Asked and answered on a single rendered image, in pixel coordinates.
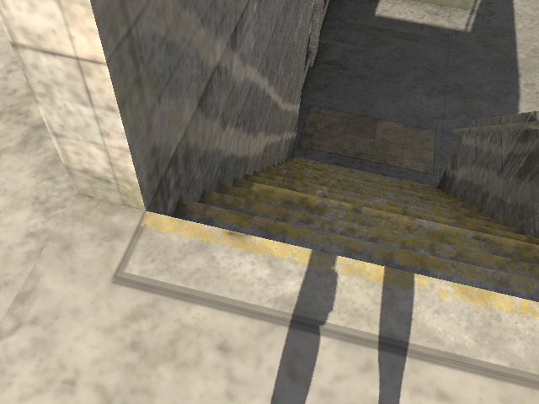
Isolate stairs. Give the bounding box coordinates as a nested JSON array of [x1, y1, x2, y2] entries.
[[172, 157, 539, 302]]

